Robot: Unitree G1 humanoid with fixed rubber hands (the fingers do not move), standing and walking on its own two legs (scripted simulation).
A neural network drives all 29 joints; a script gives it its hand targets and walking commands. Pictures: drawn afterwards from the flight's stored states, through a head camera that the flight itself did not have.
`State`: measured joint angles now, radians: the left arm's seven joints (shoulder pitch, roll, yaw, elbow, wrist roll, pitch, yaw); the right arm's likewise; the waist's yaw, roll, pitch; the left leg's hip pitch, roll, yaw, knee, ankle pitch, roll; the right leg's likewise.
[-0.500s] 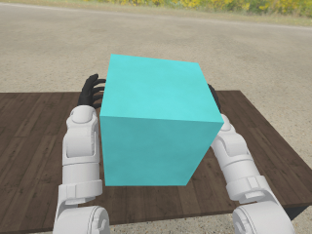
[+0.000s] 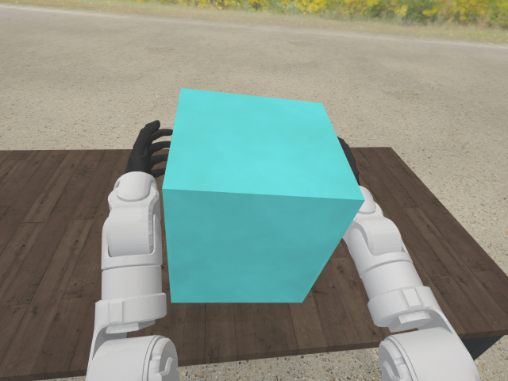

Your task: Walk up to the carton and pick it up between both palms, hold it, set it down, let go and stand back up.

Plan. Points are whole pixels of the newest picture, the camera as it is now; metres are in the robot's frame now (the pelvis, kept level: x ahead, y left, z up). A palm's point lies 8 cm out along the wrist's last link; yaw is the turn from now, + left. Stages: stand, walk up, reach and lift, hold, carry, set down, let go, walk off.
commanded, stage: hold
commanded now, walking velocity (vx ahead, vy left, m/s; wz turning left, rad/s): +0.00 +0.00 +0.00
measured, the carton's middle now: (246, 203) +0.34 +0.01 +0.17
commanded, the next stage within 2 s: set down in 0.86 s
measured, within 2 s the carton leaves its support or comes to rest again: neither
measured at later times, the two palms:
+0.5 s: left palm (142, 174) +0.36 +0.16 +0.21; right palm (343, 185) +0.35 -0.14 +0.19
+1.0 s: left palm (138, 172) +0.35 +0.17 +0.22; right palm (343, 183) +0.35 -0.14 +0.20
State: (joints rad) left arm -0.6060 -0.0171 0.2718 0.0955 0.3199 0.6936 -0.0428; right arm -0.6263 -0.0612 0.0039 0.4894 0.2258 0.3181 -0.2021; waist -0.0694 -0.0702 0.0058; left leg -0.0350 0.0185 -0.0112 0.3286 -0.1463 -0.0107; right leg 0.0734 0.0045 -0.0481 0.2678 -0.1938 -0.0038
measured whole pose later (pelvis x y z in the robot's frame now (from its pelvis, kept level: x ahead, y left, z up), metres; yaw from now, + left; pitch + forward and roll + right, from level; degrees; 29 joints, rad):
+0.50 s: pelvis +0.00 +0.00 +0.00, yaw +0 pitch -8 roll -1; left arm -0.60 -0.02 0.27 0.09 0.32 0.69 -0.04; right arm -0.62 -0.06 0.01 0.48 0.23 0.32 -0.20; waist -0.07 -0.07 0.01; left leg -0.04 0.02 -0.01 0.33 -0.15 -0.01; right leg 0.07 0.01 -0.05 0.27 -0.20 0.00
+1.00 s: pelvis +0.00 +0.00 +0.00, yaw +0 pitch -9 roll +0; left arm -0.59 -0.02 0.28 0.05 0.32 0.68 -0.07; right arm -0.62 -0.06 0.02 0.46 0.22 0.29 -0.21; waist -0.07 -0.07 0.02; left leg -0.01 0.01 -0.01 0.32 -0.14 -0.01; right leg 0.09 0.00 -0.05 0.27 -0.20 0.00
